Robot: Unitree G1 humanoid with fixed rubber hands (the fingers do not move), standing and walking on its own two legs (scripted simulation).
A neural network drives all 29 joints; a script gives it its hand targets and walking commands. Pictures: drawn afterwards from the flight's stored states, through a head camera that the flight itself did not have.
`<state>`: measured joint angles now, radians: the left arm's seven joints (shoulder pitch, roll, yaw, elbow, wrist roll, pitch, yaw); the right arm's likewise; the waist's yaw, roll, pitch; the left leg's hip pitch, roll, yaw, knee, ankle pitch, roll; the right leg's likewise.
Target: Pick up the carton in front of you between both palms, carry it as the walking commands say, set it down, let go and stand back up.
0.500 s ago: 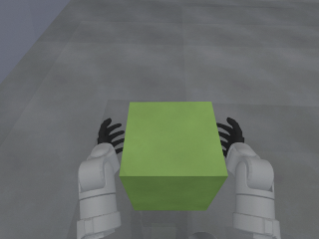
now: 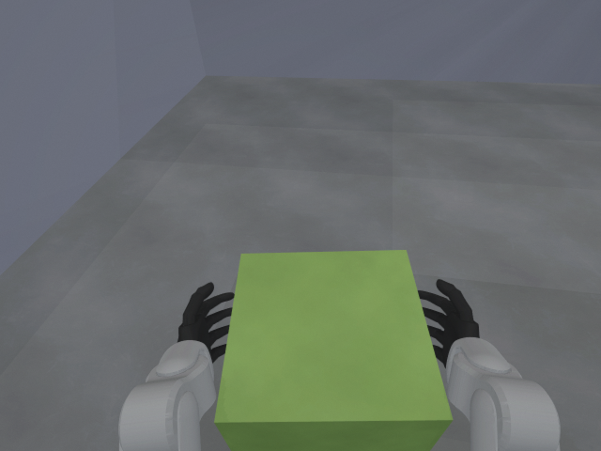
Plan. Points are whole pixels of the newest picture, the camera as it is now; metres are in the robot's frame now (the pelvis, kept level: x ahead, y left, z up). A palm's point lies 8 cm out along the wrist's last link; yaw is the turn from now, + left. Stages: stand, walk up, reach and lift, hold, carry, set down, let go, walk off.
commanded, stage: carry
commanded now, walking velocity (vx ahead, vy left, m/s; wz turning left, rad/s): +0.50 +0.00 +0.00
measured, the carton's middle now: (325, 371) +0.23 +0.01 +0.02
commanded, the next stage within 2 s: none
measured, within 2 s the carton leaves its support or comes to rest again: neither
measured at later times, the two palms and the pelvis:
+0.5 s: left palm (236, 188) +0.59 +0.18 +0.06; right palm (392, 193) +0.56 -0.12 +0.07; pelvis +0.35 +0.05 +0.00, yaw -4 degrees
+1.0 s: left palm (277, 111) +0.91 +0.13 +0.07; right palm (392, 109) +0.92 -0.17 +0.06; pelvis +0.69 -0.03 -0.01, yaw +1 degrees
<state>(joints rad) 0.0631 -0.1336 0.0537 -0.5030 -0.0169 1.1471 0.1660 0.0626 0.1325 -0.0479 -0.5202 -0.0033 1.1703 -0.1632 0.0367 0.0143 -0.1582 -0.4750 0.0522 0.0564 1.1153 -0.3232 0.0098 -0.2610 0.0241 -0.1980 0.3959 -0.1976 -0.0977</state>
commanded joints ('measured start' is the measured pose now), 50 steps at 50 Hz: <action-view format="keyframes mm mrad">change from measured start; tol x32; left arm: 1 -429 -589 -540 -93 -179 -15 -29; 50 -335 -734 -576 -151 -177 -44 -64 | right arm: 1 -382 589 484 -52 112 -32 1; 50 -337 733 588 -131 168 -54 46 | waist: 1 -26 -85 -65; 16 -21 -207 -41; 20 -58 261 -319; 39 -52 128 87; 46 -2 -357 -213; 50 -23 -85 -185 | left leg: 1 -130 76 -22 -150 87 -25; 13 -163 13 153 -603 344 -4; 17 322 -95 260 -718 292 21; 19 869 351 -442 -754 53 211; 22 676 330 -335 -830 449 189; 33 404 202 8 -1046 130 110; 43 474 142 181 -621 690 35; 46 -138 -81 40 129 -127 -48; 50 -124 91 -64 62 17 16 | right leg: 1 107 -305 313 -289 -76 -79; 16 413 -226 33 -12 932 39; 21 -370 -53 219 1003 -219 88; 43 45 -13 -93 47 83 72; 46 506 -455 741 -191 16 -123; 50 293 -362 358 -161 216 -22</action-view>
